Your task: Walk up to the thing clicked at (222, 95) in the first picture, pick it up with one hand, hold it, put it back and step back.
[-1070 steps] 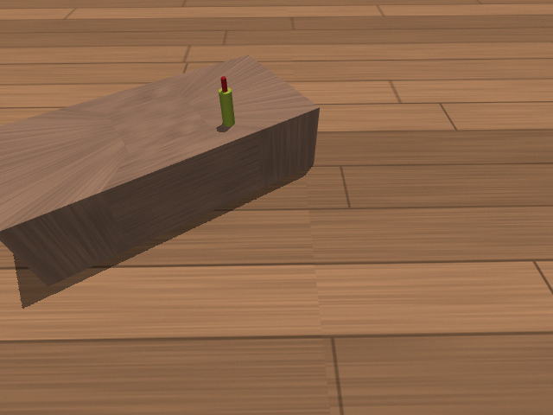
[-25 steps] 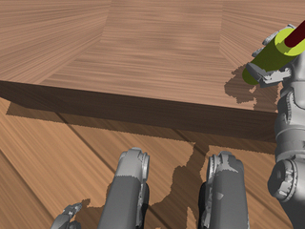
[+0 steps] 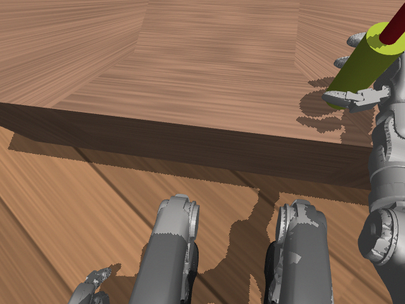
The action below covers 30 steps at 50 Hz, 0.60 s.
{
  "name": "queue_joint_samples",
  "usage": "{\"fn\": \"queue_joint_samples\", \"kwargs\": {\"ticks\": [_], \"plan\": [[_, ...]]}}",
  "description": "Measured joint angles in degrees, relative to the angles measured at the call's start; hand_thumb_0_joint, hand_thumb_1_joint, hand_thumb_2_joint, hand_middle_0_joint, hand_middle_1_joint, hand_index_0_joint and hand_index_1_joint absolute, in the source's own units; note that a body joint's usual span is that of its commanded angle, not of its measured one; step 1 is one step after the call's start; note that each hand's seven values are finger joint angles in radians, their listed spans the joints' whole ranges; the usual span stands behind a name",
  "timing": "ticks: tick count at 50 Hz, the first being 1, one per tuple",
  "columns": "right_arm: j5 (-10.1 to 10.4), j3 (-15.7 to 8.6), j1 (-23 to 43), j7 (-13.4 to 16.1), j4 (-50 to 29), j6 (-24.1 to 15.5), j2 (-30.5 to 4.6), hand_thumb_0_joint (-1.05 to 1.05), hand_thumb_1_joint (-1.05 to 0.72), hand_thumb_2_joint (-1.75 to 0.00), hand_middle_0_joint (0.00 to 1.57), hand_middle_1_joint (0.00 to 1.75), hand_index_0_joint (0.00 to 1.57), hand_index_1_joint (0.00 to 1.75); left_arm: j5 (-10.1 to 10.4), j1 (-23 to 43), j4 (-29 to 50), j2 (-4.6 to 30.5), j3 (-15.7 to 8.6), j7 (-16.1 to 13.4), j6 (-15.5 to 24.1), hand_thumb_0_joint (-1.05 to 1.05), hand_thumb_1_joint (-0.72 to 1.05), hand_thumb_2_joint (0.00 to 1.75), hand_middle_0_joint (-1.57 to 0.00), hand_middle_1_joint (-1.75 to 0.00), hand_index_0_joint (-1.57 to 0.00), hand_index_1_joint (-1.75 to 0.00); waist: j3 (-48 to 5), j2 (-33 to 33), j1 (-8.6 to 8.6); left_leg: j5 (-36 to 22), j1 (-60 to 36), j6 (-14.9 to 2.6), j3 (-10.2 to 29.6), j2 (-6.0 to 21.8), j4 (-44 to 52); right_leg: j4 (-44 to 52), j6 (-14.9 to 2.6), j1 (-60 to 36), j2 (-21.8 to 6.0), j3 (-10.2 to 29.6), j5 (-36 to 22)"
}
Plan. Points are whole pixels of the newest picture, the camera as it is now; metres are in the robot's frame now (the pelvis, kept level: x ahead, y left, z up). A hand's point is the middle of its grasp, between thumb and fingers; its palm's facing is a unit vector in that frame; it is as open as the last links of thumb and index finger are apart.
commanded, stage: open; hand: right
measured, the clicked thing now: (368, 61) +0.52 -0.22 +0.05
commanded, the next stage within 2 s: withdraw in 0.12 s
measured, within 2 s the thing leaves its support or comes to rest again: neither
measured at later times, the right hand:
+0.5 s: hand (389, 57) +0.52 -0.25 +0.05, palm faces +0.18 +0.98 -0.04, open 15.4 cm
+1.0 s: hand out of the picture +0.48 -0.34 +0.16, palm faces +0.28 +0.90 -0.33, open 17.1 cm
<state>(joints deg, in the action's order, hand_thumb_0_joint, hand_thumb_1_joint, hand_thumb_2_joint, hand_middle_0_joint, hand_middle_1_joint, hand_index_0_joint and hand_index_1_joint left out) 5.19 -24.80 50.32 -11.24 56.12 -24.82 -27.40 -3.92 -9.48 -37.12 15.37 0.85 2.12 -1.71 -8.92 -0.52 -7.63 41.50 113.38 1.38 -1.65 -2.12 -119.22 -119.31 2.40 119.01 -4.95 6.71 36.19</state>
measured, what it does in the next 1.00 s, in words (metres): rises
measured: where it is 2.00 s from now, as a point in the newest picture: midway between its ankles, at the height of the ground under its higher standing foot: (227, 291)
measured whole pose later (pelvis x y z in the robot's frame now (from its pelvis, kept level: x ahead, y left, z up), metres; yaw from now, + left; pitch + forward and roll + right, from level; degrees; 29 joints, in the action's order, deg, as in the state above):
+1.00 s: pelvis +0.03 -0.01 +0.17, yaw -1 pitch +29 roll +6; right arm -5.3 -24.5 40.3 -4.2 55.1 -6.1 -37.0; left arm 1.1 -13.8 -34.4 14.0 1.4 0.9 -6.2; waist -8.0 -0.7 -7.1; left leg 34.9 78.2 1.7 -2.3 -1.9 -84.4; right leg -87.6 1.4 84.4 -6.0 4.4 32.2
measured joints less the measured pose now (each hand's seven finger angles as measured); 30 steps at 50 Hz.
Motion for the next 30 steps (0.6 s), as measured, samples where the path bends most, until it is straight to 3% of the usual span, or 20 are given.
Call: {"fn": "queue_joint_samples", "kwargs": {"ticks": [10,20,30], "plan": [[0.2,0.0,-1.0,0.2,-1.6,0.1,0.3,-0.01,0.42,-0.29,0.65,0.48,0.65,0.47,0.1,-0.1,0.0,0.0,-0.2,-0.1,-0.2,0.00,0.92,0.89,-0.19,-0.30,-0.21,-0.30,0.2,0.0,-0.04,0.1,-0.4,-0.04,-0.1,0.0,0.5,0.3,0.00,-0.4,0.0,0.1,0.2],[-0.1,-1.3,-1.4,0.3,-3.9,1.3,-0.4,-0.01,0.38,-0.24,0.39,0.33,0.38,0.32,0.4,0.5,0.3,0.0,-0.2,-0.4,-0.5,0.00,0.92,0.88,-0.20,-0.29,-0.20,-0.30,0.5,-0.1,-0.08,0.1,-0.9,-0.02,-0.2,-0.1,0.8,0.5,0.05,-0.9,-0.2,0.2,0.3],[0.6,-5.0,0.4,-2.8,-2.0,6.1,-7.4,-0.01,0.43,-0.13,0.19,0.16,0.18,0.15,2.4,0.4,-0.1,-0.4,0.3,-2.0,-0.8,0.01,0.91,0.88,-0.19,-0.29,-0.20,-0.30,0.0,-0.7,-0.16,-0.8,-7.2,-0.14,-0.3,-0.1,7.5,6.9,-0.17,-7.3,-0.6,-0.5,-0.1]]}}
